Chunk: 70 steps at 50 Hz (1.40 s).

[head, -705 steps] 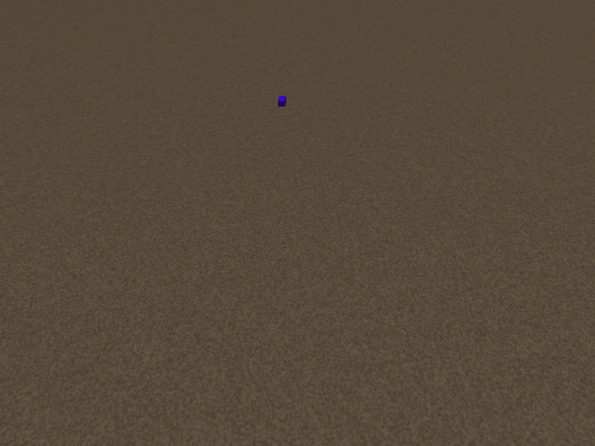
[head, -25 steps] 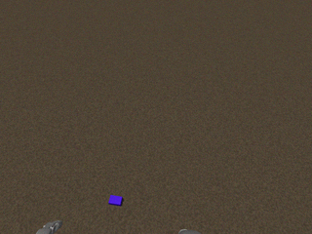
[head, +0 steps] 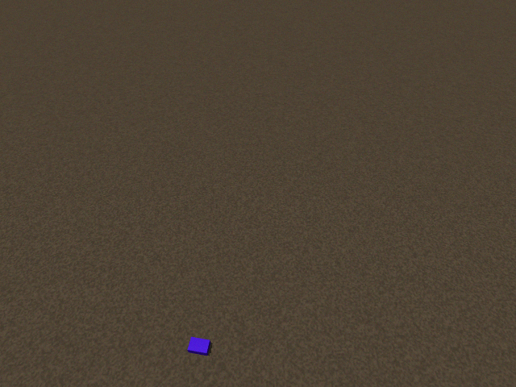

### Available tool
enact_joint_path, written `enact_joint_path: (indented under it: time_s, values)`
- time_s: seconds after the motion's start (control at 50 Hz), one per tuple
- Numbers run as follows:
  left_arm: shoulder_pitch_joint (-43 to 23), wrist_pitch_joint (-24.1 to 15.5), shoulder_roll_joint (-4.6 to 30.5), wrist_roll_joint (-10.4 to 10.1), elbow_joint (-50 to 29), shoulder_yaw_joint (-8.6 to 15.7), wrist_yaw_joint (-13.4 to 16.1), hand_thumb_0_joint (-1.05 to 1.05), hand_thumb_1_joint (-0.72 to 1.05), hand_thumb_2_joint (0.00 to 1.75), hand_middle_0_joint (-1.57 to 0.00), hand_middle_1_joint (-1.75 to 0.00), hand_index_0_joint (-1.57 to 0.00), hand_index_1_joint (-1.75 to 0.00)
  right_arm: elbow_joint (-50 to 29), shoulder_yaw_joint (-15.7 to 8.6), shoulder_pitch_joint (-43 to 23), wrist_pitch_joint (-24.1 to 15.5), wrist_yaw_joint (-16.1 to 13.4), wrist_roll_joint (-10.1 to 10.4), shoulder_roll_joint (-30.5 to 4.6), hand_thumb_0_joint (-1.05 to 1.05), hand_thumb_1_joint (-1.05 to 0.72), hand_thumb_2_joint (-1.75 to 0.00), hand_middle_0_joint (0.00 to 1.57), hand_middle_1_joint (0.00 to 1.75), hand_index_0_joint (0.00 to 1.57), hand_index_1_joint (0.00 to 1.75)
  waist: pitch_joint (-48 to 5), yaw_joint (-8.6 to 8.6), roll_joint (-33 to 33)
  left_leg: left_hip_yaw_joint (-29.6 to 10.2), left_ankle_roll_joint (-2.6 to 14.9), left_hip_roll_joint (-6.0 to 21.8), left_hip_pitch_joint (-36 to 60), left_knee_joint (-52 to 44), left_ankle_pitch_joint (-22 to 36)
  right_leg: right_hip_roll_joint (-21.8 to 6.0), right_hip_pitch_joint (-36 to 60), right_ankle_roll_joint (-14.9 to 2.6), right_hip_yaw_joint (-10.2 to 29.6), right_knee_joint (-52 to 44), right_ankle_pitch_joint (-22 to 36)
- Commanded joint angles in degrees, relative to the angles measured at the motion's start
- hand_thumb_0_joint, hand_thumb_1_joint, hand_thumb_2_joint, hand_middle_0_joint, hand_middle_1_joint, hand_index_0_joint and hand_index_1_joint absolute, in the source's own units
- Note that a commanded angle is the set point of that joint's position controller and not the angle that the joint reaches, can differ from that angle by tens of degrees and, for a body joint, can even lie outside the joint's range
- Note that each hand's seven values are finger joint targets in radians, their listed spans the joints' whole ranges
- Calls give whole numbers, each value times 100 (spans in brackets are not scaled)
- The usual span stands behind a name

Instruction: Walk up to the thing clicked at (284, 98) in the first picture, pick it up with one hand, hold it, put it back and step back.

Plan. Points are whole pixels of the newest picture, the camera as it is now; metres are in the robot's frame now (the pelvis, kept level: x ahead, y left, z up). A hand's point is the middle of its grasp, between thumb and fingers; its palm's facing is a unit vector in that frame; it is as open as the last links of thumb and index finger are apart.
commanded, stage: walk up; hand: left
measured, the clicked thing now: (199, 346) +0.41 +0.23 -0.76
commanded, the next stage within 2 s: stand in 0.60 s
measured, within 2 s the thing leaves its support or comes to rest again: neither
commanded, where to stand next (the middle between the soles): +0.02 +0.00 m, yaw -2 degrees
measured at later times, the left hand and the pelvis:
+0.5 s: hand out of the picture +0.07 +0.25 -0.16, palm faces -0.02 -0.95 -0.33, open 7.4 cm; pelvis +0.00 +0.00 +0.00, yaw -1 degrees
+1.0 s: hand out of the picture +0.09 +0.25 -0.15, palm faces -0.03 -0.94 -0.35, open 7.4 cm; pelvis +0.01 -0.01 +0.00, yaw +0 degrees
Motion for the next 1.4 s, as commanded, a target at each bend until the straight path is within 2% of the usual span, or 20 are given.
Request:
enact_joint_path:
  time_s: [0.0,0.06,0.3,0.36,0.46,0.56,0.58,0.62,0.68,0.76,1.0,1.08,1.18,1.24,1.38]
  values:
    - [-164,-133,1202,52,-204,271,82,0,90,90,-20,-30,-20,-30,-279,-310,-307,-142,-76,-8,-1298,0,-90,-90,20,30,20,30,-372,-8,154,-572,270,681,-135,-624,98,-596,176,-177,587,-463,304]
    - [-200,-154,1195,55,-189,279,80,0,90,90,-20,-30,-20,-30,-239,-308,-286,-147,-71,-9,-1288,0,-90,-90,20,30,20,30,-433,-11,151,-537,251,646,-150,-619,163,-622,260,-159,617,-486,486]
    - [-225,-160,1243,91,-179,311,89,0,90,90,-20,-30,-20,-30,-150,-324,-121,-113,-57,-22,-1283,0,-90,-90,20,30,20,30,-354,-70,56,-514,250,613,-199,-584,-215,-631,37,-180,725,-648,-67]
    - [-126,-166,1225,96,-156,301,91,0,90,90,-20,-30,-20,-30,-149,-337,-131,-117,-57,-18,-1307,0,-90,-90,20,30,20,30,-490,-57,63,-503,276,651,-67,-561,-45,-622,73,-173,693,-590,201]
    - [-177,-154,1254,81,-194,318,98,0,90,90,-20,-30,-20,-30,-123,-331,-23,-109,-65,-10,-1305,0,-90,-90,20,30,20,30,-400,-82,49,-475,257,614,-166,-502,-18,-621,29,-194,735,-577,99]
    - [-123,-153,1223,68,-203,310,97,0,90,90,-20,-30,-20,-30,-124,-313,-17,-119,-71,-5,-1297,0,-90,-90,20,30,20,30,-497,-50,69,-475,269,637,-116,-474,207,-614,104,-184,725,-495,421]
    - [-38,-189,1248,94,-183,245,102,0,90,90,-20,-30,-20,-30,-83,-286,73,-116,-74,-49,-1264,0,-90,-90,20,30,20,30,-643,-81,160,-485,230,649,-110,-545,0,-655,267,-181,722,-589,47]
    - [-117,-220,1289,121,-211,245,117,0,90,90,-20,-30,-20,-30,-112,-287,31,-118,-73,-53,-1259,0,-90,-90,20,30,20,30,-547,-92,98,-491,218,637,-163,-534,59,-669,248,-170,730,-593,71]
    - [-108,-231,1283,100,-209,224,120,0,90,90,-20,-30,-20,-30,-77,-269,112,-125,-75,-52,-1289,0,-90,-90,20,30,20,30,-405,-102,77,-514,209,660,-199,-584,144,-652,209,-157,696,-569,266]
    - [-47,-254,1270,87,-221,200,123,0,90,90,-20,-30,-20,-30,-105,-272,96,-146,-73,-46,-1314,0,-90,-90,20,30,20,30,-538,-87,92,-499,211,685,-86,-536,522,-672,360,-151,619,-484,712]
    - [-80,-250,1274,82,-260,159,138,0,90,90,-20,-30,-20,-30,-118,-261,83,-147,-83,-33,-1330,0,-90,-90,20,30,20,30,-521,-90,153,-494,156,708,42,-540,767,-664,357,-154,578,-468,870]
    - [-62,-248,1324,93,-252,165,147,0,90,90,-20,-30,-20,-30,-136,-250,82,-124,-85,-41,-1290,0,-90,-90,20,30,20,30,-439,-97,84,-490,164,691,-13,-569,649,-650,308,-135,573,-519,767]
    - [-51,-264,1340,98,-260,163,156,0,90,90,-20,-30,-20,-30,-153,-265,42,-114,-88,-32,-1335,0,-90,-90,20,30,20,30,-614,-106,81,-458,178,702,145,-489,828,-684,408,-148,568,-491,1061]
    - [-52,-254,1335,83,-250,158,162,0,90,90,-20,-30,-20,-30,-149,-255,43,-104,-85,-31,-1314,0,-90,-90,20,30,20,30,-474,-103,93,-456,171,679,83,-532,656,-656,307,-153,560,-534,823]
    - [-53,-263,1347,92,-252,151,166,0,90,90,-20,-30,-20,-30,-138,-257,75,-91,-78,-26,-1297,0,-90,-90,20,30,20,30,-500,-115,99,-457,173,683,65,-498,637,-666,353,-164,587,-561,845]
